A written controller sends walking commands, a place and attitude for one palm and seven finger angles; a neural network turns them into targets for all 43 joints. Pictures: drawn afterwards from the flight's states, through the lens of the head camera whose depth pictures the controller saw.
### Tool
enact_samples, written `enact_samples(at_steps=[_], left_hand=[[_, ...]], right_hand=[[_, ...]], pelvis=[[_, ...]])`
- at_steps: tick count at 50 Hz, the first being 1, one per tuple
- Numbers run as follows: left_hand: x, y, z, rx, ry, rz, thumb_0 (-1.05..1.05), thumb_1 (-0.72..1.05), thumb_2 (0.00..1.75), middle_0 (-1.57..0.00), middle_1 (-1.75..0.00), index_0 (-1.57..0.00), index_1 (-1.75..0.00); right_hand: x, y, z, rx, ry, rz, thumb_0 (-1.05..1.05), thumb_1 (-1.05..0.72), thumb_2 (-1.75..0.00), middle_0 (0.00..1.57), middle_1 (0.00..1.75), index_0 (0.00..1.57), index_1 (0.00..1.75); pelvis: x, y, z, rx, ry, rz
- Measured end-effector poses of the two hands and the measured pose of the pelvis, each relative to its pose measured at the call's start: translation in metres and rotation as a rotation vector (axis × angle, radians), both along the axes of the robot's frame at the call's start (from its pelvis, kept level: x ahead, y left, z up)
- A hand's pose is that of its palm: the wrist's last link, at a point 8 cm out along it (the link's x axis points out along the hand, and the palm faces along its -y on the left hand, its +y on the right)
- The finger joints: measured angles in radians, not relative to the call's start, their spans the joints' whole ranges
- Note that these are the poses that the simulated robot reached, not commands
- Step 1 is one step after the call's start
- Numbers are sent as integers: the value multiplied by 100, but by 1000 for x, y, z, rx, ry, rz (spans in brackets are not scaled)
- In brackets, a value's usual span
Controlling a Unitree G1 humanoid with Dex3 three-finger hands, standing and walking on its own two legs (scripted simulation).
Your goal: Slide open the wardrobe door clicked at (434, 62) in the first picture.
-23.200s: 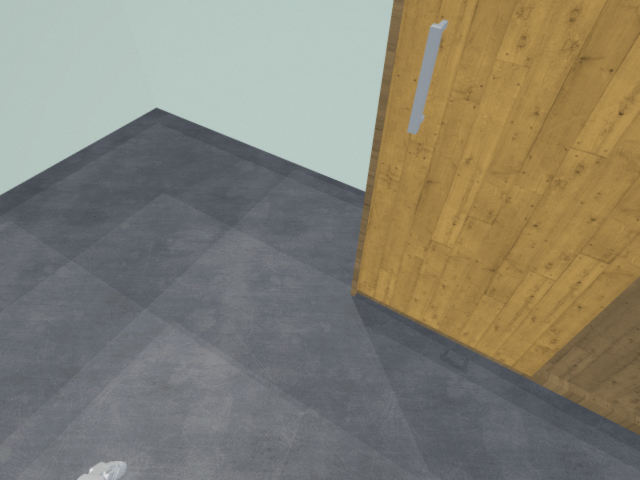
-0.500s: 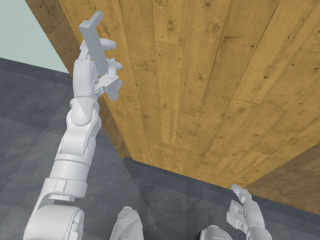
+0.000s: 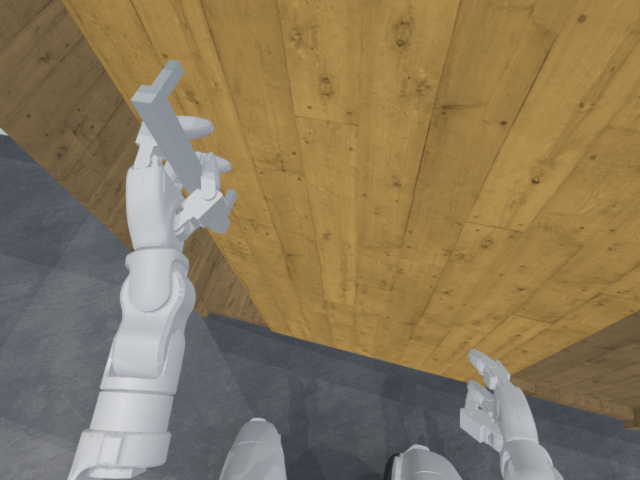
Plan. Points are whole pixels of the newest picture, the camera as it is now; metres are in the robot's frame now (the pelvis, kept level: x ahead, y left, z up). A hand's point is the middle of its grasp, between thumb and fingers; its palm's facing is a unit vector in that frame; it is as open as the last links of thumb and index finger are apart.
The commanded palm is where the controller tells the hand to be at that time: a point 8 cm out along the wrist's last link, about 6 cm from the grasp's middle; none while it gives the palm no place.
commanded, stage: step sideways, sliding the door along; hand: left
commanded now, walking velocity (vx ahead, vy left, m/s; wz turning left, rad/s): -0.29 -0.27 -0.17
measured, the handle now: (199, 161) +0.40 +0.20 +0.14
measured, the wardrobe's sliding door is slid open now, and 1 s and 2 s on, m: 0.23 0.52 0.52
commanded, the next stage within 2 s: stop walking and hold the door there in 0.80 s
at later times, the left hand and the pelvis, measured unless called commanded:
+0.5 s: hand (467, 256) +0.32 -0.08 +0.14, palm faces -0.10 -0.98 -0.16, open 6.0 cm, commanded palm +0.30 -0.06 +0.14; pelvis -0.02 -0.15 +0.00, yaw -5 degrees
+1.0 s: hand (507, 259) +0.32 -0.12 +0.14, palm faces +0.14 -0.98 -0.12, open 5.9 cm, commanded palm +0.28 -0.08 +0.12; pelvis -0.08 -0.28 +0.03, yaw -8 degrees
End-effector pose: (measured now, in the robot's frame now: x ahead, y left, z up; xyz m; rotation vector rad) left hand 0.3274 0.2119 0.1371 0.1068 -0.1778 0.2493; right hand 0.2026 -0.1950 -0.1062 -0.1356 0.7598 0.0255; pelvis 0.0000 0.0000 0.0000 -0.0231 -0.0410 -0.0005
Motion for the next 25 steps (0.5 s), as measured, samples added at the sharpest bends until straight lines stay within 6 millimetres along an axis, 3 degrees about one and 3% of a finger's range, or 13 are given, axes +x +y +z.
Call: enact_samples(at_steps=[5,8,16,20,25], left_hand=[[-8,-49,1,-40,27,-67,0,79,83,-45,-140,-24,-140],[-12,-76,-1,-59,-6,-161,0,79,82,-42,-140,-27,-140],[-17,-153,0,-43,-17,-363,1,77,80,-42,-140,-28,-139],[-19,-191,2,22,-16,-393,0,73,79,-44,-140,-30,-139],[-25,-241,2,83,-32,-360,-3,69,81,-45,-140,-31,-139]], right_hand=[[-1,-31,11,-43,2,-47,1,-90,-90,20,30,20,30],[-6,-46,18,-84,-7,-64,1,-90,-90,20,30,20,30],[-27,-86,36,-81,-4,-43,1,-90,-90,20,30,20,30],[-36,-119,29,-35,-14,-85,1,-90,-90,20,30,20,30],[-46,-172,3,4,-11,-132,1,-90,-90,20,30,20,30]], pelvis=[[-5,-13,16,53,43,6],[-6,-18,11,18,48,5],[-13,-67,14,-14,15,-59],[-14,-105,10,-24,14,-86],[-24,-154,-4,-3,12,-86]])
